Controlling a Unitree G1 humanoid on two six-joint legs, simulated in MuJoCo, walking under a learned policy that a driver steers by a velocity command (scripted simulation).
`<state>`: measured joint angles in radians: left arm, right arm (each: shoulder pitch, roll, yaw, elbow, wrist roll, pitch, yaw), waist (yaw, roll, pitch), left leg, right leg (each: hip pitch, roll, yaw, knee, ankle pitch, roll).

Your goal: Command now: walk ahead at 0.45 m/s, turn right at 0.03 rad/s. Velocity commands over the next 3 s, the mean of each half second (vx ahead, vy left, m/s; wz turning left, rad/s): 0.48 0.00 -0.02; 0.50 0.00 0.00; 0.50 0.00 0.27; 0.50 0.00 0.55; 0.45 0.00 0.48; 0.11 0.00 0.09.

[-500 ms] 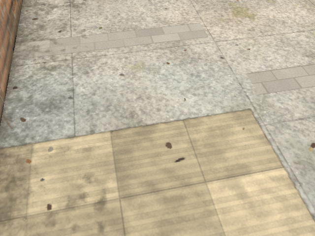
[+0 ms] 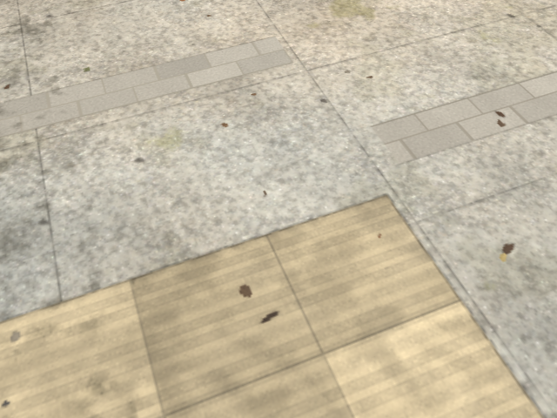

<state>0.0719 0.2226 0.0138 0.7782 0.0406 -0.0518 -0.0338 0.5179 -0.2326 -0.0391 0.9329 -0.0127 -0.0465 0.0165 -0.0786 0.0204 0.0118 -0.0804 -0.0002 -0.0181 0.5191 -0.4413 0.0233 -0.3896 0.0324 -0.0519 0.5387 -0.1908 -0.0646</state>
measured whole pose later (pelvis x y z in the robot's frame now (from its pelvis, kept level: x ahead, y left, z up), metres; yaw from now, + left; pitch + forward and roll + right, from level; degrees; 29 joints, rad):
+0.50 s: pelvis +0.25 -0.01 -0.01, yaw -1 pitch +1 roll -1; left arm 0.51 0.18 0.01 1.07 0.02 -0.09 0.01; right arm 0.02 -0.20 -0.02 0.86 -0.03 -0.06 0.02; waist 0.05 0.00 0.06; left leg -0.47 -0.03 0.10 0.54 -0.11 0.13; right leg 0.14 0.08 -0.01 0.32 -0.44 -0.08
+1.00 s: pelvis +0.51 -0.01 +0.01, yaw +0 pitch +0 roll +1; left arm 0.01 0.19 0.02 0.89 0.02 -0.04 -0.02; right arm 0.48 -0.17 -0.02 1.08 -0.02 -0.09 -0.01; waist -0.08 -0.02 0.05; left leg 0.12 -0.09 0.05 0.18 -0.32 0.08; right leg -0.56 -0.04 -0.07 0.60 -0.05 -0.06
